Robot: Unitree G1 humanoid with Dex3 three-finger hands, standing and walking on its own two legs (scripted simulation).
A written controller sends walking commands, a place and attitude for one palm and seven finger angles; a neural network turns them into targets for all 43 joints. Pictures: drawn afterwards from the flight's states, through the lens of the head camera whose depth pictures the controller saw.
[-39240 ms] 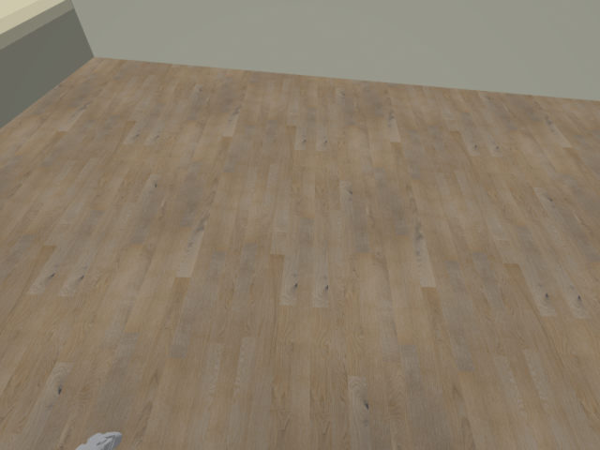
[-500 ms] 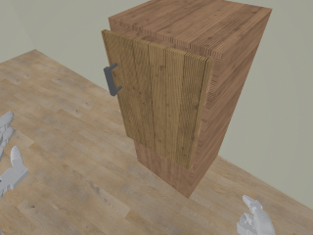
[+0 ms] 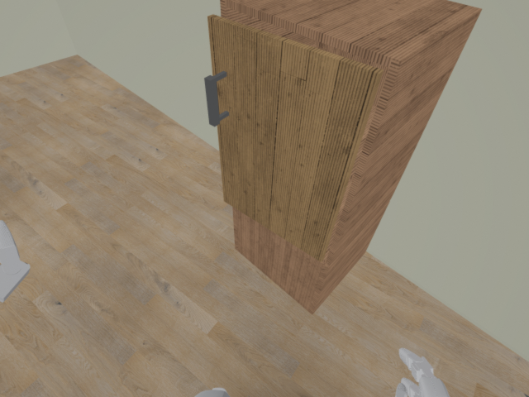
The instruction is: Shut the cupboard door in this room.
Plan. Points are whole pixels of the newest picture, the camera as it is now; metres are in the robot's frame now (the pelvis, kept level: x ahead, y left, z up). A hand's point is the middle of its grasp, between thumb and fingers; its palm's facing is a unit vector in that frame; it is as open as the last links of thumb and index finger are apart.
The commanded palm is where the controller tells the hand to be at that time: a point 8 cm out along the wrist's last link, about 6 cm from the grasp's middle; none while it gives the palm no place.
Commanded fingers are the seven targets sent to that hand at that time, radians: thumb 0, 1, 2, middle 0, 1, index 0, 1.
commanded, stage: step back with the hand held close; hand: left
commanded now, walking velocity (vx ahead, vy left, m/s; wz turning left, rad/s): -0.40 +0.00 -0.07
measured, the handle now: (218, 98) +0.75 +0.16 +0.07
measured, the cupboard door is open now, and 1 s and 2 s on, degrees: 6 6 6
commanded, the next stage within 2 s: stop stepping back and stand still in 0.46 s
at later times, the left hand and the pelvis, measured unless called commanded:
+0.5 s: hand out of the picture +0.12 +0.27 +0.19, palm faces +0.43 -0.81 -0.40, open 7.5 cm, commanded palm +0.06 +0.31 +0.20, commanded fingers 0.00 0.90 0.90 -0.20 -0.30 -0.20 -0.30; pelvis -0.08 +0.02 +0.01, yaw -1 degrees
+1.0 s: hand out of the picture +0.05 +0.32 +0.18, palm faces +0.45 -0.83 -0.33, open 7.5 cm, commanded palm -0.02 +0.34 +0.20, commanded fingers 0.00 0.90 0.90 -0.20 -0.30 -0.20 -0.30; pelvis -0.19 +0.05 +0.02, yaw -4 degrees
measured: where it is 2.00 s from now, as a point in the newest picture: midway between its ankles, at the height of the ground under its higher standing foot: outside the picture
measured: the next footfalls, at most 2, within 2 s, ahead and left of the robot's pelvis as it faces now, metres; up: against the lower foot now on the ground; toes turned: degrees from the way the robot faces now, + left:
right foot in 0.32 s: -0.06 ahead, -0.12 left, +0.00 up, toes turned +3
right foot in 0.70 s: -0.17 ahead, -0.03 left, +0.00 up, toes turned -7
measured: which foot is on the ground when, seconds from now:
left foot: down 0.00-0.72, up 0.74-0.84, down 0.86-1.00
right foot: down 0.00-0.14, up 0.16-0.30, down 0.32-0.54, up 0.56-0.68, down 0.70-1.00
